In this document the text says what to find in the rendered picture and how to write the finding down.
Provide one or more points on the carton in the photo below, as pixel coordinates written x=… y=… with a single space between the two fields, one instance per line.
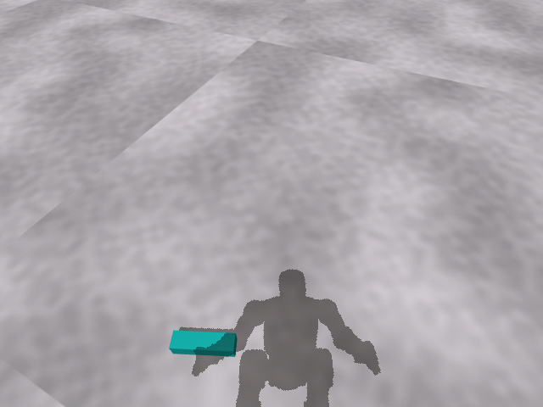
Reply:
x=204 y=343

